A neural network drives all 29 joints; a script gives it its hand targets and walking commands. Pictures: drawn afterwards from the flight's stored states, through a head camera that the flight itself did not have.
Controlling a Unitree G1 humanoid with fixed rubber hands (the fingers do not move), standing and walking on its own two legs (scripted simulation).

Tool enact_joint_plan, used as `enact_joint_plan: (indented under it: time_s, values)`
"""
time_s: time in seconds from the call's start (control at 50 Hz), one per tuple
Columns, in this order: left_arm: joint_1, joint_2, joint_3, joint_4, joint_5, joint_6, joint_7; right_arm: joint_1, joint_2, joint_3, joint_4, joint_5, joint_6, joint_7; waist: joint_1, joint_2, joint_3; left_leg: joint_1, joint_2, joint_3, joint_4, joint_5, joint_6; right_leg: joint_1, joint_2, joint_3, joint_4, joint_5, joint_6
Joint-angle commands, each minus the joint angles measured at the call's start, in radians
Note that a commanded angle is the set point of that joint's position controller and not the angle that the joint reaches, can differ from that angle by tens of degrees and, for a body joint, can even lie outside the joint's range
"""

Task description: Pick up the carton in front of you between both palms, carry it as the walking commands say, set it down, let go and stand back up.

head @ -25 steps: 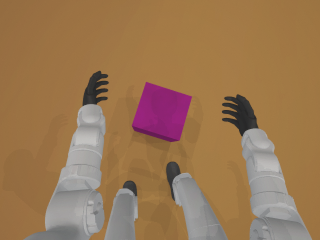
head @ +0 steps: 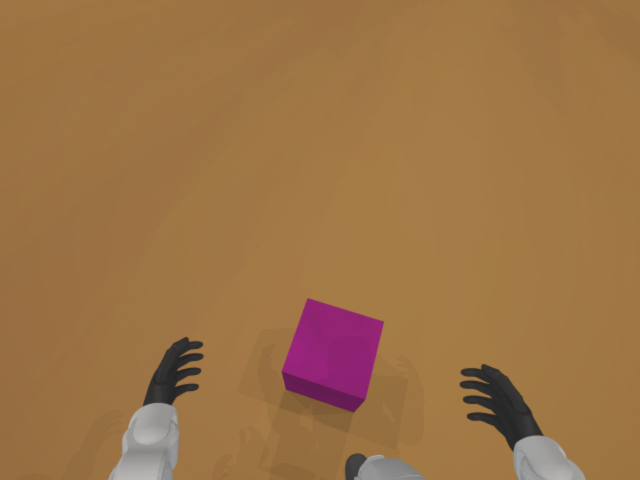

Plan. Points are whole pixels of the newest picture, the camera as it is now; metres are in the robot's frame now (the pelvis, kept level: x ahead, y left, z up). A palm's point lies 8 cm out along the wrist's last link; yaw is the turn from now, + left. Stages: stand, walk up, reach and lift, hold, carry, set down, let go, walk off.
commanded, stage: let go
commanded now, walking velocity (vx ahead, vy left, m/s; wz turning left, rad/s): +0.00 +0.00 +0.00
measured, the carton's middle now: (331, 357) +0.40 -0.07 -0.64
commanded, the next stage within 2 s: stand in 0.64 s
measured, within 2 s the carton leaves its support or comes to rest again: neither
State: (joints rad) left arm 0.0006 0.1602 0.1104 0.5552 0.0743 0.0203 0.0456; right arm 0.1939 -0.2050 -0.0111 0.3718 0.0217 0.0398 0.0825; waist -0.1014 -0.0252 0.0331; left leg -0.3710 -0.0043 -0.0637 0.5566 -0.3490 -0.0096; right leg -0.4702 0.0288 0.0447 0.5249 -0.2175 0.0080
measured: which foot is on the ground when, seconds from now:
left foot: down 0.00-1.00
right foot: down 0.00-1.00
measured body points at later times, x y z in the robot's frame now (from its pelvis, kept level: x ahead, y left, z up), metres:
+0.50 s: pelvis +0.01 +0.01 +0.01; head +0.02 +0.01 +0.46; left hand +0.18 +0.25 -0.07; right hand +0.18 -0.23 -0.07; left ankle -0.05 +0.13 -0.73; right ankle +0.02 -0.12 -0.73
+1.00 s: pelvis +0.02 -0.01 +0.00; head +0.03 -0.03 +0.45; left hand +0.13 +0.29 -0.08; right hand +0.17 -0.30 -0.10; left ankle -0.05 +0.13 -0.73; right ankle +0.02 -0.12 -0.73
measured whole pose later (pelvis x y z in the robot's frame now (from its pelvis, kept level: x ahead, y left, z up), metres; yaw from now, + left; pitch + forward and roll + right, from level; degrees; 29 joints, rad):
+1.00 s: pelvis +0.02 -0.01 +0.00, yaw +2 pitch +0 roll +0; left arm 0.21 0.33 0.06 0.75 0.04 0.02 0.02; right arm 0.18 -0.36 -0.04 0.72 -0.04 0.02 -0.02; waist 0.01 0.05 0.01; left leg -0.15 0.00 -0.09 0.52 -0.37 -0.03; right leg -0.26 0.02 0.00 0.55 -0.29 -0.02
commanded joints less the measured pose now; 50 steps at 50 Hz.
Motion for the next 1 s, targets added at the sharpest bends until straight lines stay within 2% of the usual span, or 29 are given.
enact_joint_plan:
  time_s: [0.0,0.02,0.08,0.1,0.16,0.18,0.2,0.22,0.28,0.32,0.34,0.38,0.4,0.42,0.46,0.48,0.5,0.52,0.54,0.56,0.58,0.6,0.64,0.66,0.7,0.84,0.86,0.92,0.98]
  values:
    - [0.050,0.076,0.026,-0.135,0.001,-0.012,-0.017,-0.031,-0.084,-0.034,-0.067,0.011,-0.009,-0.003,0.098,0.109,-0.209,-0.030,-0.046,0.042,-0.133,0.282,-0.023,0.412,0.021,-0.029,-0.030,0.313,0.015]
    - [0.089,0.074,0.005,-0.128,-0.016,0.004,-0.026,-0.004,-0.120,-0.059,-0.074,-0.007,-0.002,0.003,0.073,0.019,-0.252,0.030,-0.039,0.057,-0.124,0.298,-0.025,0.460,0.034,-0.040,-0.039,0.318,0.023]
    - [0.102,0.055,-0.055,-0.136,-0.061,0.007,-0.042,0.010,-0.081,-0.065,-0.060,-0.030,-0.007,-0.012,0.018,0.032,-0.157,0.039,-0.034,0.054,-0.159,0.364,-0.020,0.413,0.042,-0.032,-0.071,0.391,0.001]
    - [0.111,0.089,-0.032,-0.218,-0.039,-0.001,-0.052,0.010,-0.119,-0.033,-0.070,-0.011,-0.008,-0.006,0.114,0.101,-0.186,0.098,-0.036,0.053,-0.146,0.372,-0.029,0.488,0.036,-0.027,-0.068,0.363,0.005]
    - [0.129,0.110,-0.032,-0.208,-0.069,0.009,-0.077,-0.011,-0.165,-0.116,-0.031,-0.028,0.017,-0.018,0.055,0.043,-0.133,0.097,-0.016,0.037,-0.208,0.374,-0.026,0.451,0.032,-0.033,-0.099,0.369,0.005]
    - [0.158,0.112,-0.031,-0.182,-0.059,0.015,-0.089,0.030,-0.064,-0.021,-0.053,-0.027,0.023,-0.020,0.127,0.026,-0.129,0.110,-0.044,0.066,-0.204,0.287,-0.020,0.550,0.036,-0.049,-0.097,0.283,0.007]
    - [0.192,0.121,-0.034,-0.173,-0.071,0.033,-0.096,0.065,-0.134,-0.111,-0.046,-0.052,0.027,-0.024,0.014,-0.024,-0.094,0.100,-0.032,0.072,-0.196,0.292,-0.018,0.527,0.028,-0.026,-0.091,0.392,0.004]
    - [0.168,0.136,-0.046,-0.252,-0.065,0.030,-0.102,0.058,-0.087,-0.045,-0.022,0.000,0.036,-0.017,0.088,0.068,-0.076,0.113,-0.028,0.043,-0.234,0.283,-0.014,0.516,0.034,-0.041,-0.108,0.281,0.009]
    - [0.205,0.126,-0.031,-0.213,-0.084,0.020,-0.084,-0.034,-0.140,-0.103,-0.079,-0.066,0.094,-0.044,0.103,0.056,-0.124,0.204,-0.014,0.032,-0.160,0.466,-0.029,0.479,0.074,-0.059,-0.064,0.268,0.007]
    - [0.197,0.068,-0.109,-0.167,-0.098,0.011,-0.071,0.012,-0.139,-0.084,-0.039,-0.072,0.100,-0.060,0.040,0.054,-0.020,0.165,-0.010,0.038,-0.178,0.453,-0.027,0.383,0.081,-0.059,-0.084,0.246,0.011]
    - [0.224,0.147,-0.043,-0.159,-0.077,0.021,-0.057,0.029,-0.126,-0.051,-0.031,-0.042,0.111,-0.059,0.124,0.139,-0.030,0.156,-0.012,0.020,-0.182,0.426,-0.030,0.441,0.060,-0.051,-0.059,0.199,0.004]
    - [0.189,0.123,-0.074,-0.187,-0.095,0.016,-0.062,0.001,-0.130,-0.058,-0.043,-0.047,0.116,-0.067,0.080,0.128,-0.076,0.199,-0.013,0.031,-0.171,0.466,-0.036,0.413,0.071,-0.054,-0.056,0.240,0.006]
    - [0.149,0.096,-0.083,-0.219,-0.084,0.019,-0.059,-0.005,-0.113,-0.029,-0.028,-0.050,0.115,-0.063,0.118,0.088,-0.019,0.138,-0.017,0.030,-0.184,0.402,-0.031,0.417,0.070,-0.053,-0.065,0.181,0.009]
    - [0.166,0.103,-0.078,-0.176,-0.093,0.026,-0.067,-0.002,-0.145,-0.079,-0.026,-0.065,0.125,-0.070,0.041,0.062,-0.035,0.198,-0.001,0.028,-0.178,0.379,-0.033,0.386,0.063,-0.059,-0.074,0.172,0.007]
    - [0.168,0.138,-0.032,-0.160,-0.077,0.053,-0.063,-0.039,-0.107,-0.046,-0.052,-0.057,0.150,-0.069,0.128,0.082,0.043,0.118,-0.026,0.036,-0.191,0.238,-0.017,0.435,0.048,-0.047,-0.066,0.131,0.006]
    - [0.175,0.150,-0.027,-0.153,-0.078,0.060,-0.072,-0.049,-0.147,-0.079,-0.061,-0.069,0.153,-0.072,0.101,-0.004,0.043,0.100,-0.031,0.044,-0.218,0.235,-0.016,0.440,0.066,-0.066,-0.069,0.166,0.010]
    - [0.154,0.139,-0.035,-0.183,-0.077,0.058,-0.083,-0.037,-0.110,-0.048,-0.050,-0.047,0.165,-0.083,0.089,0.063,-0.004,0.139,-0.014,0.048,-0.204,0.238,-0.010,0.456,0.049,-0.045,-0.076,0.178,-0.001]
    - [0.177,0.113,-0.063,-0.179,-0.078,0.053,-0.077,-0.041,-0.117,-0.039,-0.043,-0.055,0.157,-0.077,0.144,0.042,0.014,0.080,-0.036,0.048,-0.190,0.277,-0.018,0.481,0.065,-0.046,-0.054,0.163,0.012]
    - [0.176,0.115,-0.056,-0.167,-0.083,0.055,-0.088,-0.035,-0.112,-0.059,-0.078,-0.062,0.168,-0.080,0.071,0.034,-0.081,0.179,-0.019,0.049,-0.191,0.238,-0.011,0.490,0.056,-0.062,-0.065,0.146,0.017]
    - [0.176,0.122,-0.040,-0.174,-0.078,0.054,-0.088,-0.027,-0.123,-0.036,-0.063,-0.053,0.159,-0.082,0.139,0.049,0.001,0.074,-0.047,0.071,-0.184,0.289,-0.014,0.478,0.057,-0.034,-0.074,0.213,0.010]
    - [0.183,0.112,-0.062,-0.152,-0.082,0.052,-0.092,-0.054,-0.116,-0.072,-0.038,-0.075,0.164,-0.094,0.084,0.003,-0.020,0.103,-0.034,0.056,-0.172,0.275,0.000,0.461,0.053,-0.031,-0.064,0.243,0.010]
    - [0.122,0.189,0.008,-0.234,-0.035,0.042,-0.080,-0.009,-0.115,-0.054,-0.070,-0.052,0.164,-0.098,0.121,0.097,-0.056,0.138,-0.030,0.034,-0.189,0.314,-0.012,0.463,0.057,-0.048,-0.039,0.234,0.012]
    - [0.263,0.102,-0.067,-0.117,-0.063,0.068,-0.093,0.000,-0.131,-0.035,-0.040,-0.063,0.173,-0.100,0.108,0.054,-0.011,0.088,-0.052,0.077,-0.172,0.239,-0.008,0.477,0.043,-0.030,-0.075,0.206,0.014]
    - [0.273,0.257,-0.002,-0.026,-0.016,0.040,-0.045,-0.062,-0.233,-0.069,0.054,-0.072,0.094,-0.119,0.129,0.161,0.011,0.085,0.022,0.015,-0.125,0.158,-0.015,0.282,-0.059,-0.006,-0.047,0.143,-0.012]
    - [0.204,0.275,-0.007,-0.018,0.000,0.023,-0.022,-0.046,-0.183,-0.044,0.083,-0.068,0.029,-0.117,0.115,0.010,-0.046,0.120,0.031,-0.047,-0.129,0.043,-0.001,0.239,-0.059,0.023,-0.056,-0.003,-0.019]
    - [0.197,0.287,-0.016,0.085,-0.031,-0.019,-0.037,-0.038,-0.253,-0.056,0.205,-0.064,-0.038,-0.100,0.113,0.057,-0.111,0.183,0.044,-0.047,-0.075,0.240,-0.004,0.272,-0.089,0.042,-0.043,0.208,-0.033]
    - [0.164,0.285,-0.029,0.091,-0.038,-0.018,-0.033,-0.038,-0.229,-0.056,0.227,-0.064,-0.035,-0.104,0.096,-0.028,-0.118,0.243,0.044,-0.026,-0.068,0.271,-0.006,0.225,-0.112,0.044,-0.060,0.236,-0.023]
    - [0.195,0.298,-0.018,0.132,-0.034,-0.014,-0.022,-0.084,-0.279,-0.059,0.252,-0.065,-0.040,-0.115,0.127,0.051,-0.104,0.196,0.045,-0.039,-0.072,0.299,-0.010,0.293,-0.088,0.026,-0.046,0.292,-0.015]
    - [0.163,0.339,-0.009,0.158,-0.035,-0.022,-0.032,-0.003,-0.275,-0.036,0.301,-0.058,-0.042,-0.104,0.096,-0.090,-0.089,0.238,0.043,-0.052,-0.096,0.260,-0.004,0.279,-0.099,0.047,-0.078,0.243,-0.028]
